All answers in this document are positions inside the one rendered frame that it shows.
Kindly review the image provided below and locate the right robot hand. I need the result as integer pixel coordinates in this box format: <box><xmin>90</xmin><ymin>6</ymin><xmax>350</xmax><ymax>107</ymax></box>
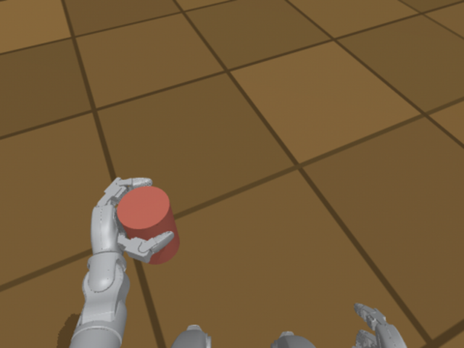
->
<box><xmin>352</xmin><ymin>303</ymin><xmax>407</xmax><ymax>348</ymax></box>

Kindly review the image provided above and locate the can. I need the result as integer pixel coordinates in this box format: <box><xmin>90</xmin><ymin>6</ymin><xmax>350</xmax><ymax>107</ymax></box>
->
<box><xmin>117</xmin><ymin>186</ymin><xmax>180</xmax><ymax>265</ymax></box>

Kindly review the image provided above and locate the left robot arm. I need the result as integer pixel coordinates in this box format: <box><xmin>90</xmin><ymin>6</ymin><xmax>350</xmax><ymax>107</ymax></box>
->
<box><xmin>69</xmin><ymin>252</ymin><xmax>130</xmax><ymax>348</ymax></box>

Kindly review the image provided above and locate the left robot hand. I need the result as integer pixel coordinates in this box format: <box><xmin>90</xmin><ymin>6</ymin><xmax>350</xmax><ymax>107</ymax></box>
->
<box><xmin>91</xmin><ymin>177</ymin><xmax>174</xmax><ymax>263</ymax></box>

